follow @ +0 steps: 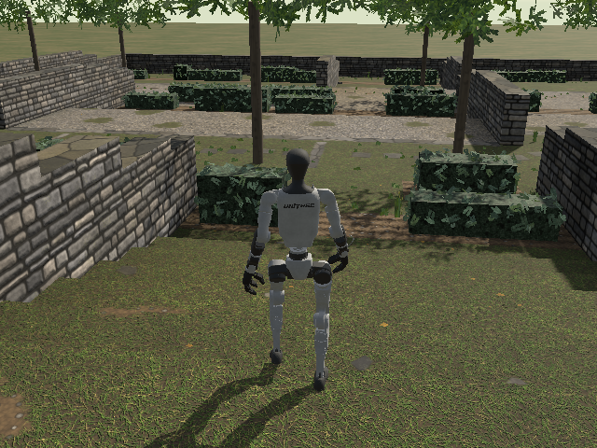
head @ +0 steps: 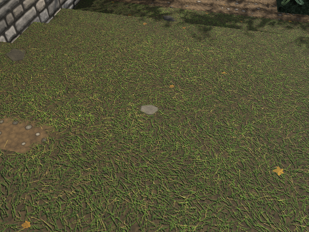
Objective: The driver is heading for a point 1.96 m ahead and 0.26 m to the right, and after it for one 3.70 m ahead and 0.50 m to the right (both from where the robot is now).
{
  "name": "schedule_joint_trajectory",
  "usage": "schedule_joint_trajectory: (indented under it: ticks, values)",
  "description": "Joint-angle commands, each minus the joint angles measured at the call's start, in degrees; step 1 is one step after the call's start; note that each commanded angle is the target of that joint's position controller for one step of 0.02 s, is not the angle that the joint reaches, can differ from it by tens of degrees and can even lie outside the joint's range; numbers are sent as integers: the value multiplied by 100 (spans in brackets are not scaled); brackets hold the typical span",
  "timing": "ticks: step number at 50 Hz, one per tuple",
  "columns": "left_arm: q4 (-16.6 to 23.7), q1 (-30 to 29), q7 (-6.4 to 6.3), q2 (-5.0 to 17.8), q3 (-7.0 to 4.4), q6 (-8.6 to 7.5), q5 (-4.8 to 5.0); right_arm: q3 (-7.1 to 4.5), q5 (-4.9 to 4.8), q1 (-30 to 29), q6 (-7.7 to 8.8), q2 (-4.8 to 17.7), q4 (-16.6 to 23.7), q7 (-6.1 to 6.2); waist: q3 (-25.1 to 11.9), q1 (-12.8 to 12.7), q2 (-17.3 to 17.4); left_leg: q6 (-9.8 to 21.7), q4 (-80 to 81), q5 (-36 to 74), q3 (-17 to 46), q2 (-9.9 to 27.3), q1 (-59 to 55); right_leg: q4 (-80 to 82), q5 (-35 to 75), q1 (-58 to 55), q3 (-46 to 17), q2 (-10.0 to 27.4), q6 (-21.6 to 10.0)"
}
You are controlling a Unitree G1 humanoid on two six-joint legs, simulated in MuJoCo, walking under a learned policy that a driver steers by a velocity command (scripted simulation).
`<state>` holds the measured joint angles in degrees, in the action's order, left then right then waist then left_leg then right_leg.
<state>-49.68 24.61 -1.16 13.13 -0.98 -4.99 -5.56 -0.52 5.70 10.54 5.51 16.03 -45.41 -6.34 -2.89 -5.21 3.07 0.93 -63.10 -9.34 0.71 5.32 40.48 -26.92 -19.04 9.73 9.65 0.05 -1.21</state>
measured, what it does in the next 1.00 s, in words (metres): goes down, turning right: left foot 0.18 m lower, then right foot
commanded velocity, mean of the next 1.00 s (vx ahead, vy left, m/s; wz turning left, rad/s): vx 0.34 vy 0.00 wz -0.23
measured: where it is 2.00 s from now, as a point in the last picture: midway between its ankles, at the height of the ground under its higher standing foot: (161, 214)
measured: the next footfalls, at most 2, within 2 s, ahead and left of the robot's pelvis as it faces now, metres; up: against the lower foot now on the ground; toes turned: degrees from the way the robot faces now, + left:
left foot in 0.30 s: +0.32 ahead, +0.22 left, -0.18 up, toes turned +10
right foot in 0.74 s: +0.58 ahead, -0.03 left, -0.18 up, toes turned -11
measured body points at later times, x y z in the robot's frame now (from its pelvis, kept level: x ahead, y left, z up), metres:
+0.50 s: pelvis +0.31 +0.12 -0.19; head +0.31 +0.13 +0.26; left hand +0.34 +0.37 -0.33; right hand +0.30 -0.14 -0.32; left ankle +0.28 +0.21 -0.91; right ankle +0.31 -0.04 -0.80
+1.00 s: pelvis +0.48 +0.07 -0.17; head +0.50 +0.06 +0.28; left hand +0.63 +0.32 -0.29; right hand +0.59 -0.24 -0.26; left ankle +0.54 +0.23 -0.87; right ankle +0.54 -0.02 -0.91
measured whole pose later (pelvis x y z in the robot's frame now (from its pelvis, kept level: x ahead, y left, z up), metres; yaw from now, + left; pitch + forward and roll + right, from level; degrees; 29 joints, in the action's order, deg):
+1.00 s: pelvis +0.48 +0.07 -0.17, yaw -19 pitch +2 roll +1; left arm -48.6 15.9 2.3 16.9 -4.9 -5.9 -1.7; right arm -2.8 3.1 4.5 2.9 16.5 -41.6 -0.2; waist 0.4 -3.2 -0.5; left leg -2.2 -50.0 -25.8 3.7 3.3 26.4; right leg -17.7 -0.6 18.4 -4.8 -6.6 -5.5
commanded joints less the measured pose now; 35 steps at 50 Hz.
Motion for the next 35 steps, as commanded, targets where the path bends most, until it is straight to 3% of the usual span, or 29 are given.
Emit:
schedule_joint_trajectory:
  ticks: [1,2,4,5,6,7,8,9,10,11,12,13,14,15,16,17,18,19,20,21,22,23,24,25,27,28,29,31,35]
  values:
    - [190,-347,-64,154,31,-166,-85,48,1,116,42,112,307,-56,518,394,-621,203,487,1659,951,542,763,504,858,-208,-1374,1736,-1096]
    - [112,316,-160,55,81,-196,77,5,122,-284,26,210,370,66,369,-58,-638,144,1367,2142,680,423,1692,233,644,-1480,-1354,1715,-1143]
    - [-209,1262,-196,43,158,-184,-9,82,58,-810,-3,-56,457,160,622,-445,-638,84,1902,2580,550,561,2283,-338,333,-1997,-1477,1892,-1131]
    - [-230,1305,-144,-66,234,-174,-70,146,-14,-853,-10,-137,330,164,846,-441,-451,80,2568,3637,482,641,1834,-617,95,-1385,-1210,1648,-994]
    - [-168,1276,-12,-31,279,-115,-63,162,4,-956,-78,-173,331,169,920,-461,-375,129,3065,3919,-230,346,254,-413,-694,144,-780,1306,-944]
    - [-226,1197,176,118,261,-85,-197,171,-8,-1042,-194,-187,462,166,1097,-382,-534,151,2687,3974,-441,169,-1087,-169,-1327,1463,-792,1330,-916]
    - [-247,1000,316,302,199,-97,-170,157,-6,-1027,-285,-93,565,157,1317,-256,-585,126,2553,3576,-311,148,-1452,-230,-1567,1860,-934,1452,-942]
    - [-250,799,373,526,136,-150,-75,109,26,-1061,-348,97,618,188,1501,-77,-480,106,2683,3129,-179,142,-1500,-399,-1455,1809,-1093,1634,-881]
    - [-323,794,358,814,41,-171,35,83,81,-1230,-386,212,699,209,1613,-106,-382,74,3133,2780,-73,192,-1267,-637,-1470,1304,-1250,1752,-787]
    - [-434,789,320,949,-1,-131,106,64,65,-1234,-381,261,599,248,1511,-116,-374,33,3555,2797,55,246,-1347,-943,-1297,843,-1356,1752,-643]
    - [-580,908,289,1055,-44,-45,137,48,80,-915,-390,302,419,264,1445,-66,-260,-11,4232,3097,157,362,-1417,-1506,-1272,259,-1424,1668,-502]
    - [-798,1111,311,1018,-32,68,67,-39,25,-446,-380,415,104,312,1317,46,-109,-45,4693,3725,43,369,-1938,-2195,-1121,31,-1343,1519,-396]
    - [-881,1147,422,1047,-43,167,-10,-228,-62,548,-342,662,-302,392,977,487,118,-37,4970,4185,-304,181,-3509,-3158,-737,501,-1083,1292,-232]
    - [-1100,1520,615,803,38,236,-250,-509,-111,1667,-290,1204,-660,448,449,936,518,237,4721,4234,-326,291,-5476,-4529,-559,1367,-807,901,182]
    - [-1431,3088,838,-379,223,265,-172,-567,-60,2898,-302,1456,-1033,283,-1802,597,1360,1346,1926,6864,146,1135,-8301,-7198,-2400,2327,-704,352,416]
    - [-1110,2501,966,-17,164,164,74,-542,13,3430,-294,1271,-1064,200,-2363,1138,1102,1825,1655,7249,681,1757,-8763,-8698,-2941,3227,-911,163,508]
    - [-593,858,975,252,94,60,297,-505,128,3392,-297,1003,-1175,258,-1119,1513,615,1366,2372,5714,584,1560,-7596,-8515,-2486,4299,-1008,213,334]
    - [-181,196,859,198,85,-114,400,-514,-67,2762,-263,1235,-1076,223,-550,1251,712,1500,3026,3917,869,1837,-6408,-8457,-2129,4755,-1024,391,216]
    - [-49,-64,684,340,-5,-216,450,-456,-146,2016,-225,1076,-933,198,-22,958,554,1619,3614,2254,1409,2169,-4909,-8223,-1403,4732,-1313,594,31]
    - [-80,-130,466,38,83,-311,391,-115,-77,1373,-42,141,-666,260,336,466,-135,1250,3965,2575,1061,2057,-3363,-6377,294,3746,-1968,989,-206]
    - [-116,-176,415,-167,109,-304,340,-41,62,1117,47,39,-587,270,723,188,100,1104,4216,2835,854,2019,-2721,-5882,553,3423,-1838,1082,-283]
    - [-238,-163,463,-142,65,-268,280,8,-22,1001,118,-182,-529,353,681,178,-157,1263,4800,2609,540,1870,-2338,-4631,1080,3006,-1811,1089,-299]
    - [-258,-74,500,-157,22,-182,196,-31,-172,1092,132,5,-534,394,794,108,185,1584,5111,2617,494,1899,-2335,-4235,1165,2896,-1718,990,-276]
    - [-197,-129,546,-89,-4,-138,174,-25,-185,1076,136,-10,-589,435,721,18,191,1690,5126,3103,424,1963,-2447,-3847,1189,2872,-1766,1027,-270]
    - [86,-690,590,-56,-2,-128,239,-152,-190,738,168,301,-526,505,545,3,-113,1463,4901,4208,-350,1613,-2799,-2413,1107,2705,-1499,1023,-107]
    - [192,-918,603,-127,46,-93,308,-227,-185,605,183,472,-456,544,497,34,-64,1353,4887,4575,-633,1474,-2843,-2050,1352,2418,-1290,875,-100]
    - [271,-1099,636,-119,76,-56,350,-268,-107,555,184,581,-429,565,482,62,-107,1265,4884,4704,-770,1471,-2868,-1916,1691,2213,-1267,776,-108]
    - [344,-1271,649,171,-13,15,387,-375,-66,465,202,747,-375,610,564,86,-214,1133,4778,4579,-1076,1401,-3143,-1762,2074,2173,-1256,596,-122]
    - [580,-1752,559,692,-274,29,320,-556,-209,811,168,874,-460,762,564,244,-17,719,4143,4770,-1530,1206,-4008,-1278,1524,1993,-792,165,-216]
